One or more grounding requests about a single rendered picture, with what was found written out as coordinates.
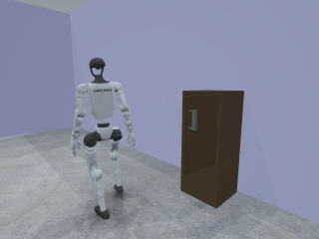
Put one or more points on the robot left upper arm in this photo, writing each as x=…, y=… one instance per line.
x=81, y=99

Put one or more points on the handle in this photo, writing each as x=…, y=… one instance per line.
x=193, y=120

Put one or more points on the robot right thigh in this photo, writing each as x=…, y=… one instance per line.
x=114, y=143

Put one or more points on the right robot forearm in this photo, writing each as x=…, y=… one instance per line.
x=128, y=121

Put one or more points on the robot left shin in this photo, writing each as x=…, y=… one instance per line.
x=98, y=188

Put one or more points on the left robot forearm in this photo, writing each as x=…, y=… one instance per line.
x=76, y=126

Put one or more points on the cupboard door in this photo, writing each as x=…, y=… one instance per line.
x=199, y=146

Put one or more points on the robot right hand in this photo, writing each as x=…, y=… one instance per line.
x=130, y=138

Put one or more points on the robot left hand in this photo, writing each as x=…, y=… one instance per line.
x=73, y=144

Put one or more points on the robot right upper arm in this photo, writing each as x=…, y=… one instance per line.
x=118, y=88

